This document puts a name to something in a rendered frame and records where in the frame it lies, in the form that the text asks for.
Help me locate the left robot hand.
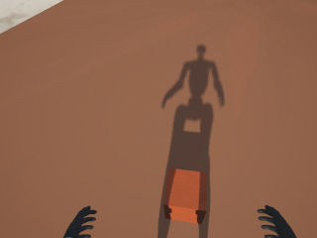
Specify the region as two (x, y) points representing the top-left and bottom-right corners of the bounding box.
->
(63, 205), (97, 238)

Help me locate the carton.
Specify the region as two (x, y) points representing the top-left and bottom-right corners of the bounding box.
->
(163, 168), (207, 225)

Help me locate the right robot hand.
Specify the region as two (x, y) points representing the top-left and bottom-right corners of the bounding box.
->
(257, 205), (297, 238)

